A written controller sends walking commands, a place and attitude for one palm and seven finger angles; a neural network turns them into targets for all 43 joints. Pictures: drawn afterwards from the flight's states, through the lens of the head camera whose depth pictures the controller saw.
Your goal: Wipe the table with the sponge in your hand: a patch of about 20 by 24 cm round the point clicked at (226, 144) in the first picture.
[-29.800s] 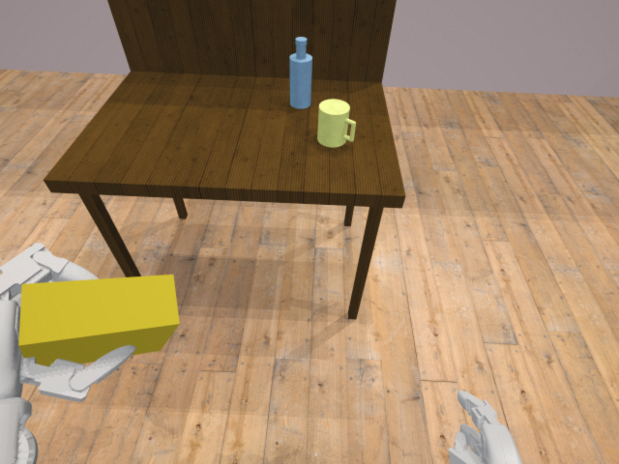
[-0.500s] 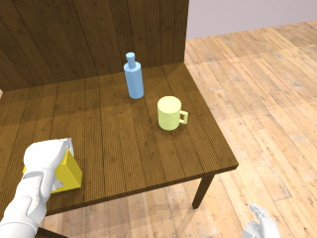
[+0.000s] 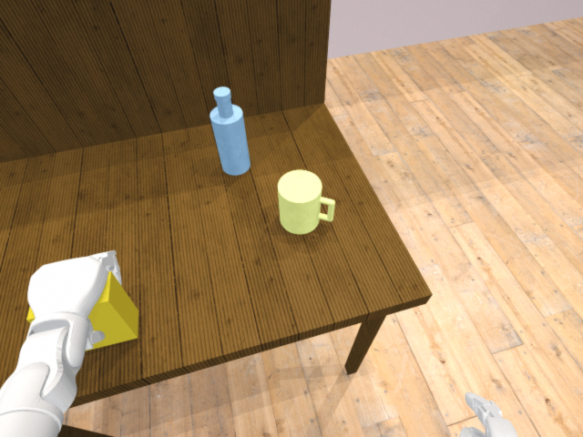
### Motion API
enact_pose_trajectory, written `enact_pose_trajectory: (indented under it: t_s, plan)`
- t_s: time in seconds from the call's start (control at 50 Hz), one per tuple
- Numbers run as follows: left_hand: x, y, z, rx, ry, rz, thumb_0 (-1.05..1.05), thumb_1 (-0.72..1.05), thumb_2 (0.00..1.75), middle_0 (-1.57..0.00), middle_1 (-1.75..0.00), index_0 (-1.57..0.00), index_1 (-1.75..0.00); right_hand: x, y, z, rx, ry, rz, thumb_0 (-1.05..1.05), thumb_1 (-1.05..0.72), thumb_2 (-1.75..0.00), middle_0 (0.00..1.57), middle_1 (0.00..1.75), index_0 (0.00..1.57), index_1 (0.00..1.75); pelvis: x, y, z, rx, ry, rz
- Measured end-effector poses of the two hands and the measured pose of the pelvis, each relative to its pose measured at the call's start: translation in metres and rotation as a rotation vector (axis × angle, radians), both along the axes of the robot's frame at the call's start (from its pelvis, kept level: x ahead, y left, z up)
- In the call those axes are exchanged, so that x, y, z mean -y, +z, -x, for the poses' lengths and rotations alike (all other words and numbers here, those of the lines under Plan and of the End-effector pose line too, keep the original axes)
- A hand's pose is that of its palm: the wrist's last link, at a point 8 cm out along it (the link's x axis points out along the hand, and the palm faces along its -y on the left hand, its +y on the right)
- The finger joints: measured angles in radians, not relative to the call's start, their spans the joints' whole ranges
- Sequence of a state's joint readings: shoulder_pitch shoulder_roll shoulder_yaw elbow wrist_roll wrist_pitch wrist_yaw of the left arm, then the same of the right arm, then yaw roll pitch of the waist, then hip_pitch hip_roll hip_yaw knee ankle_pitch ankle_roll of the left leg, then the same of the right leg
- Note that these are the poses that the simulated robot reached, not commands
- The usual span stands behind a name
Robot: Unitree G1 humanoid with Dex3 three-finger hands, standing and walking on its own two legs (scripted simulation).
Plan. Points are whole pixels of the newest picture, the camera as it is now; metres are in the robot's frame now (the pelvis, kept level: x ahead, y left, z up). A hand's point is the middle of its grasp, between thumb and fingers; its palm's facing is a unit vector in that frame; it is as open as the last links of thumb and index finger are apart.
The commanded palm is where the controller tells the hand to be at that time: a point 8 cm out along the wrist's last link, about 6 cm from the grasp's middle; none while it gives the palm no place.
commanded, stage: lower the sponge onto the table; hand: left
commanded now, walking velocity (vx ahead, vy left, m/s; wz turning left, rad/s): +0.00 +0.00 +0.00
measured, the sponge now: (95, 320) +0.26 +0.34 -0.05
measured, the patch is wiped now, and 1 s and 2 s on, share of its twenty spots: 0.00 0.25 0.35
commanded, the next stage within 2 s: wipe forward along the first lane in 0.40 s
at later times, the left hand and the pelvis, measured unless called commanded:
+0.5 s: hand (86, 308) +0.27 +0.34 -0.02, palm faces -0.13 -0.02 -0.99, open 9.6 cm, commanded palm +0.26 +0.34 +0.03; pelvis -0.01 +0.00 -0.01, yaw +0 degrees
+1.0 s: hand (80, 285) +0.30 +0.37 -0.02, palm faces -0.17 +0.02 -0.99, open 9.6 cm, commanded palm +0.30 +0.36 +0.01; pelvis -0.02 +0.00 -0.02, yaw +0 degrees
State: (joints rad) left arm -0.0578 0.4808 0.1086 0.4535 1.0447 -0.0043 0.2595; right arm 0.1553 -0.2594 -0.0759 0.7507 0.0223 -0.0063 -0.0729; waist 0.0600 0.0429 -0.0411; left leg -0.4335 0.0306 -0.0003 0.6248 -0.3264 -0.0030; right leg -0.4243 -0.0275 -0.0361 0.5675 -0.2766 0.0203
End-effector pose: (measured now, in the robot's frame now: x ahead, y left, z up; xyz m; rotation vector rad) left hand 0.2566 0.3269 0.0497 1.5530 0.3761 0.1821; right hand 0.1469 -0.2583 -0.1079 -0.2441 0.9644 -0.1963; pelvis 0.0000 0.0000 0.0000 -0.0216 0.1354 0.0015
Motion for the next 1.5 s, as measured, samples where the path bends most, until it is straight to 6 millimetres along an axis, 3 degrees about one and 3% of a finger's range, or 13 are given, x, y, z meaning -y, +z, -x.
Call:
enact_pose_trajectory:
  t_s: [0.1,0.2,0.36,0.48,0.7,0.94,1.08,1.24,1.5]
  plan:
    - [-0.008,0.003,0.003,0.043,0.084,-0.020,0.00,-0.44,1.04,-0.79,-1.37,-0.77,-1.36,-0.003,-0.003,0.001,0.000,-0.014,-0.033,0.01,-0.90,-0.90,0.20,0.30,0.20,0.30,-0.001,-0.001,0.001,-0.006,-0.005,-0.001]
    - [-0.013,-0.010,0.013,-0.038,0.150,-0.011,0.00,-0.44,1.04,-0.79,-1.37,-0.77,-1.37,-0.009,-0.003,-0.003,0.018,-0.001,-0.051,0.01,-0.90,-0.90,0.20,0.30,0.20,0.30,0.000,-0.001,0.003,0.000,0.003,-0.003]
    - [-0.008,-0.010,0.007,-0.042,0.067,-0.016,0.00,-0.44,1.04,-0.78,-1.37,-0.77,-1.37,-0.012,-0.002,-0.009,0.039,0.033,-0.030,0.01,-0.90,-0.90,0.20,0.30,0.21,0.30,0.002,-0.004,0.008,-0.003,0.014,0.001]
    - [-0.006,-0.011,0.003,-0.016,0.068,-0.013,0.00,-0.44,1.04,-0.79,-1.37,-0.77,-1.37,-0.010,-0.006,-0.003,0.029,0.015,-0.041,0.01,-0.90,-0.90,0.20,0.30,0.21,0.30,0.002,-0.006,0.009,-0.017,0.006,0.000]
    - [-0.017,-0.013,-0.010,-0.025,0.105,-0.040,0.01,-0.44,1.05,-0.79,-1.37,-0.77,-1.36,0.004,-0.015,0.023,-0.051,-0.008,-0.019,0.01,-0.90,-0.90,0.20,0.30,0.21,0.30,0.006,-0.010,0.013,-0.042,0.007,-0.001]
    - [-0.031,-0.016,-0.032,-0.063,0.073,-0.044,0.01,-0.45,1.06,-0.79,-1.36,-0.78,-1.36,0.022,-0.024,0.065,-0.143,-0.066,0.018,0.01,-0.90,-0.90,0.20,0.30,0.20,0.30,0.003,-0.017,0.019,-0.094,-0.006,0.006]
    - [-0.040,-0.016,-0.042,-0.031,0.073,-0.056,0.01,-0.47,1.08,-0.80,-1.36,-0.78,-1.37,0.020,-0.034,0.087,-0.201,-0.077,0.014,0.01,-0.90,-0.90,0.20,0.30,0.20,0.30,0.000,-0.023,0.025,-0.122,-0.004,0.009]
    - [-0.050,-0.017,-0.067,-0.055,0.093,-0.078,0.01,-0.49,1.10,-0.80,-1.36,-0.78,-1.37,0.014,-0.041,0.105,-0.239,-0.086,0.007,0.01,-0.90,-0.90,0.20,0.30,0.21,0.30,-0.004,-0.030,0.034,-0.164,-0.006,0.013]
    - [-0.059,-0.017,-0.098,-0.060,0.074,-0.081,0.01,-0.49,1.10,-0.80,-1.36,-0.78,-1.37,0.011,-0.045,0.130,-0.315,-0.112,0.026,0.01,-0.90,-0.90,0.20,0.30,0.21,0.30,-0.012,-0.038,0.033,-0.212,-0.014,0.024]
